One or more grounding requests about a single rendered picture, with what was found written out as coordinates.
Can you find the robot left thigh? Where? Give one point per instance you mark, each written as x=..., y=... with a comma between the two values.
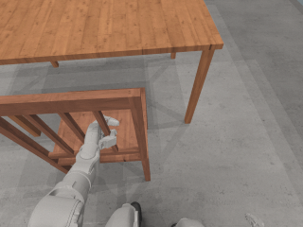
x=124, y=217

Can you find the left robot hand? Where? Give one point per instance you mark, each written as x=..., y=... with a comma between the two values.
x=95, y=135

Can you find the left robot forearm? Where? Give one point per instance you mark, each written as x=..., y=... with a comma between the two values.
x=79, y=179

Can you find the left robot upper arm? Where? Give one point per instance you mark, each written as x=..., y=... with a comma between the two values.
x=55, y=211

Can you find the table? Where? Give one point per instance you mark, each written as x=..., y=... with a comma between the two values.
x=67, y=30

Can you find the robot left foot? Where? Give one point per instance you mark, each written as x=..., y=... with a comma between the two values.
x=137, y=207

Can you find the chair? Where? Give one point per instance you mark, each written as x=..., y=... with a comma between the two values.
x=79, y=109

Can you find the right robot hand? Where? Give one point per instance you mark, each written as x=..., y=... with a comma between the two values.
x=254, y=222

